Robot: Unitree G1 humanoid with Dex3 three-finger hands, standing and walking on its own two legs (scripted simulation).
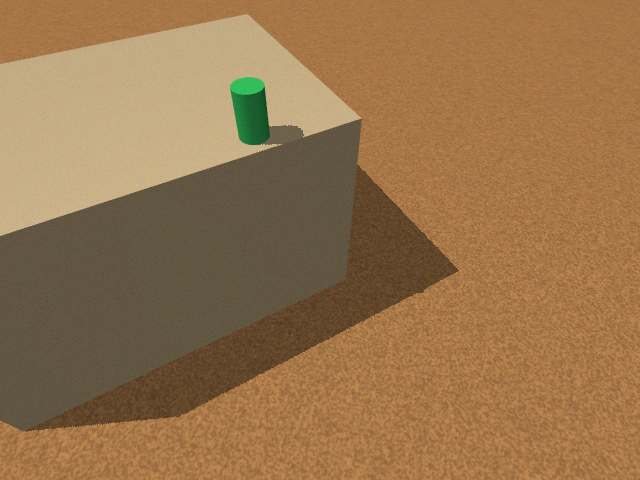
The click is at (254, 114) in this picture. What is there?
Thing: squat round
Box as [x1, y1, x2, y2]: [230, 77, 269, 144]
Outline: 240,78 232,82 230,85 239,138 241,141 248,144 261,143 265,141 269,136 263,82 257,78
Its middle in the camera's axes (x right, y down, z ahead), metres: -0.15 -0.29 +0.88
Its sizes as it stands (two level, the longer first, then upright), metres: 0.072 0.072 0.124
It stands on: a support 0.70 m high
